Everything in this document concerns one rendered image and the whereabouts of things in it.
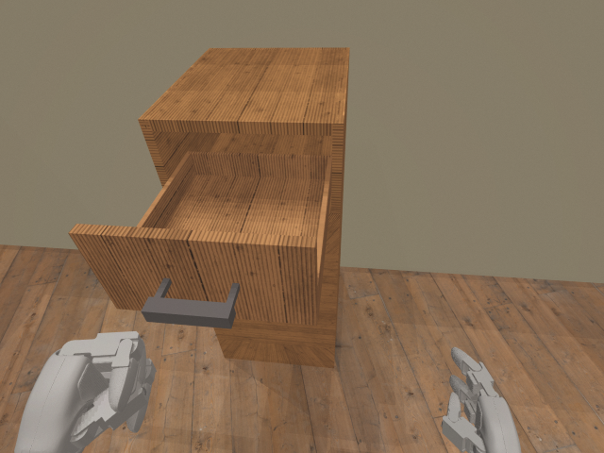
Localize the drawer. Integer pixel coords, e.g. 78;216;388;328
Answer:
68;151;332;326

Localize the handle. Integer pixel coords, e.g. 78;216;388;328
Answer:
141;278;240;329

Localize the robot left hand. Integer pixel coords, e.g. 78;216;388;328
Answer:
14;331;157;453

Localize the robot right hand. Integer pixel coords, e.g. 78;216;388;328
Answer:
442;347;522;453

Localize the cabinet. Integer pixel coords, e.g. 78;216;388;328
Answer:
138;47;350;368

